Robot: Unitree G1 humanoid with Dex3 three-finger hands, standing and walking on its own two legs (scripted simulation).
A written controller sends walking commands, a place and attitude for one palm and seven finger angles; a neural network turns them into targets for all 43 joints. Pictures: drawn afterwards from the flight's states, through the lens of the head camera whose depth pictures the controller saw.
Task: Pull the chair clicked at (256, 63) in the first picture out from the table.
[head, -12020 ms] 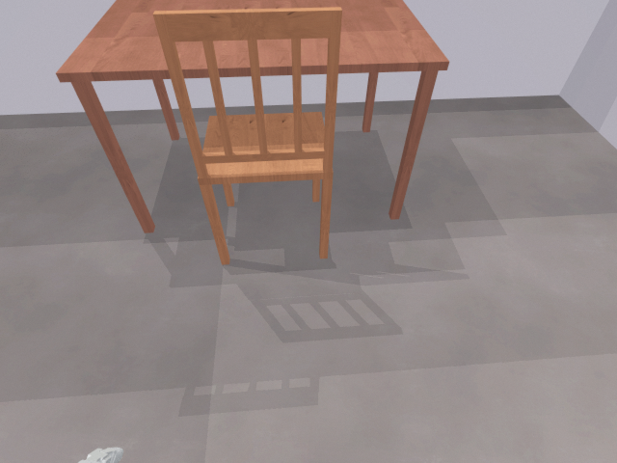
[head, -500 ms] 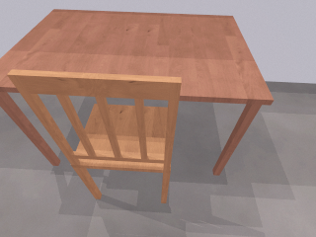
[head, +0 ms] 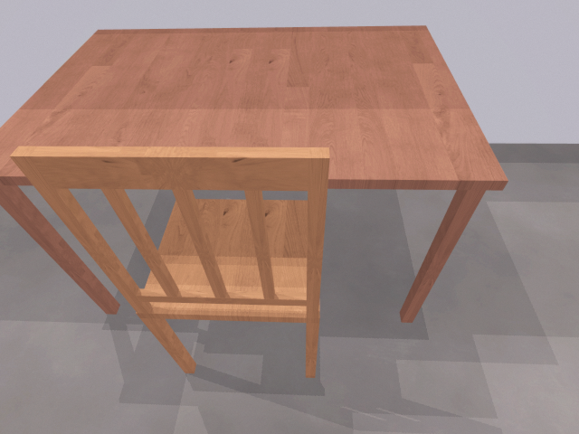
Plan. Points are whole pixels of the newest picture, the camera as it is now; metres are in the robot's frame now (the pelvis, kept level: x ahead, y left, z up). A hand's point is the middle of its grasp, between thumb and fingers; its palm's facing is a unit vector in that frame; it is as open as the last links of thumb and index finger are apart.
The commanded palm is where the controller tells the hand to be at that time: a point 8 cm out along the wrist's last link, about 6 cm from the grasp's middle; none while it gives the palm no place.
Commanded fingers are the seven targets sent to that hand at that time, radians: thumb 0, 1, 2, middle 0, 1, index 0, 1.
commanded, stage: come to a stop and stand still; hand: left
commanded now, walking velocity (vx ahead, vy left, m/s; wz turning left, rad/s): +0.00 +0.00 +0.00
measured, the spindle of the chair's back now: (204, 250) +0.43 +0.19 -0.05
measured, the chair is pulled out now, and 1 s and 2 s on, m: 0.00 0.00 0.00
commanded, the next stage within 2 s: look again from close up in 0.12 s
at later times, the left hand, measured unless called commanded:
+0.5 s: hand out of the picture +0.02 +0.17 -0.16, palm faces +0.01 -0.97 -0.23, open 7.3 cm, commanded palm none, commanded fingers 0.00 0.90 0.90 -0.20 -0.30 -0.20 -0.30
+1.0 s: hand out of the picture -0.04 +0.15 -0.17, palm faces +0.01 -0.98 -0.18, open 7.4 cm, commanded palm none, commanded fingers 0.00 0.90 0.90 -0.20 -0.30 -0.20 -0.30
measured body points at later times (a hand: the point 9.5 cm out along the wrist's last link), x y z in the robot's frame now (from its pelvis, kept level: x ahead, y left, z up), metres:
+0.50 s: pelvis -0.01 -0.01 +0.01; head +0.00 -0.02 +0.46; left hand +0.02 +0.22 -0.14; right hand -0.01 -0.22 -0.16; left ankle -0.07 +0.11 -0.73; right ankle +0.00 -0.12 -0.73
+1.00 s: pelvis -0.02 -0.01 +0.01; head -0.02 -0.01 +0.46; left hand -0.04 +0.21 -0.15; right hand -0.06 -0.21 -0.16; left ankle -0.07 +0.11 -0.73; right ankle +0.00 -0.12 -0.73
